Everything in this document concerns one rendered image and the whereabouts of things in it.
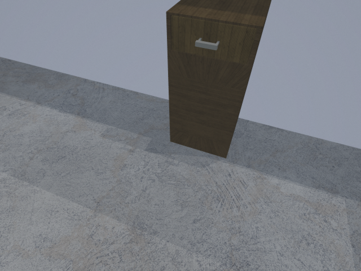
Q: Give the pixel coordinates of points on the handle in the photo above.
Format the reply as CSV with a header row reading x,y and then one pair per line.
x,y
206,45

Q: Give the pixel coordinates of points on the drawer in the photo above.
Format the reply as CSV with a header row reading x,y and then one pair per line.
x,y
235,42

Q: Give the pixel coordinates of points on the cabinet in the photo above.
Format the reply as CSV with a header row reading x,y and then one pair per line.
x,y
206,94

